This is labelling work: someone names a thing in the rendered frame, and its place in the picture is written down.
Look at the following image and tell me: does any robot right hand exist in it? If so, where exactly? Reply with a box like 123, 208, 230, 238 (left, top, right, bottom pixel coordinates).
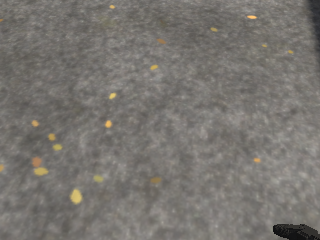
273, 224, 320, 240

